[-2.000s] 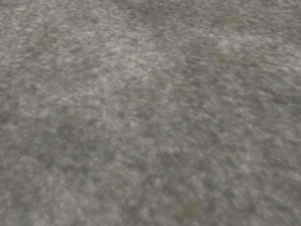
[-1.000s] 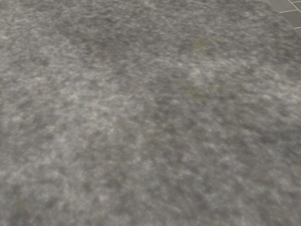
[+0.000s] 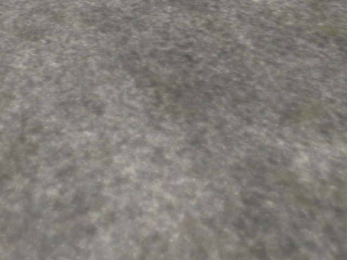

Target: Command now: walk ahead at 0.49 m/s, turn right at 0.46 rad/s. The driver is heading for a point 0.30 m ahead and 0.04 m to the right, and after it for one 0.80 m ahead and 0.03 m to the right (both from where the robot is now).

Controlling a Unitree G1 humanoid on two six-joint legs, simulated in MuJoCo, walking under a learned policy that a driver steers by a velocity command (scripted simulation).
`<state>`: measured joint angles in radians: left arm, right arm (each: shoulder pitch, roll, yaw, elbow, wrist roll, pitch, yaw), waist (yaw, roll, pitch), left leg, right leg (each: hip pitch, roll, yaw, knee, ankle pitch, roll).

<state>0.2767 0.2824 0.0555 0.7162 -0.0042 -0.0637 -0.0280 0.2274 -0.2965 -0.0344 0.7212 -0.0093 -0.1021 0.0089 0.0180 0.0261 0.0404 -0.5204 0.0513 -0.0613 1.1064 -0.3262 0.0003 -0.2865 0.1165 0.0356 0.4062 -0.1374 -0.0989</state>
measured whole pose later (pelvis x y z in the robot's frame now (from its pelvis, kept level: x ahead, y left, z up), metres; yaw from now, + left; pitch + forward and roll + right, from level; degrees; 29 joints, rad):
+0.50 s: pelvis +0.28 +0.05 +0.00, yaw -16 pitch +1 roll +1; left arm 0.25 0.31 0.06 0.68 -0.02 -0.03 0.00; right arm 0.30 -0.26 -0.05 0.77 -0.01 -0.10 0.01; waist -0.04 -0.05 0.01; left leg -0.20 -0.03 0.04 0.38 -0.20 0.03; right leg -0.58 -0.04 0.07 1.09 -0.30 -0.01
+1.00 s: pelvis +0.53 -0.09 +0.01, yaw -12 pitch +1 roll -1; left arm 0.28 0.26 0.06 0.76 0.01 -0.09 -0.02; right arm 0.25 -0.32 -0.06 0.81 0.03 -0.04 0.00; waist 0.02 0.05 0.02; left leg -0.60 0.09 -0.06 1.09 -0.25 -0.01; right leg -0.17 0.03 -0.12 0.33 -0.18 -0.05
